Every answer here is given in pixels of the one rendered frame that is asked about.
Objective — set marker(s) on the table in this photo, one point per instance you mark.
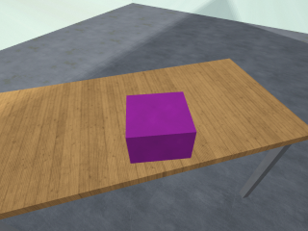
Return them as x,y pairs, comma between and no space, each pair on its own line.
64,142

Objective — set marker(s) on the carton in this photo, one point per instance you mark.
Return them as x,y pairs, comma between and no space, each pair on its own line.
159,127

